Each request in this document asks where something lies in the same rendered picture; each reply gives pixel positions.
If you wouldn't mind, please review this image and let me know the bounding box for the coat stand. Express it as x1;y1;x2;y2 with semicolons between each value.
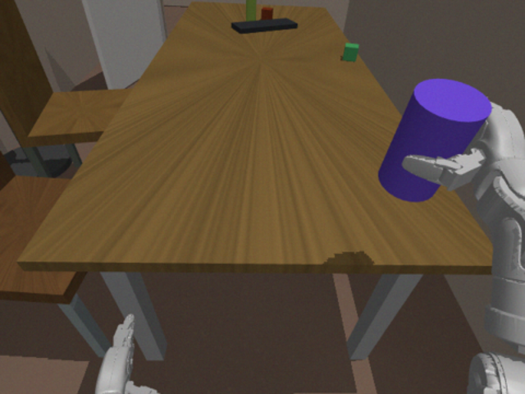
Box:
0;108;72;178

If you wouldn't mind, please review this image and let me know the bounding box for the chair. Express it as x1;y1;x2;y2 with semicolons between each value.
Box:
0;0;132;178
0;150;112;358

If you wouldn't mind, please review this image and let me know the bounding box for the right robot hand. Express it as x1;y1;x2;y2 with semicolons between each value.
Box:
402;100;525;191

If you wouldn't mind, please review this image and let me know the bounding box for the table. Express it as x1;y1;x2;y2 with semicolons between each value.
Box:
16;2;493;360

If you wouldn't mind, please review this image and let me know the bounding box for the right robot arm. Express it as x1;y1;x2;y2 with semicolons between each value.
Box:
467;158;525;394

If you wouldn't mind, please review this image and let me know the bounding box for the left robot hand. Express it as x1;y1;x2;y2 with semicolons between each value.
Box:
95;314;160;394

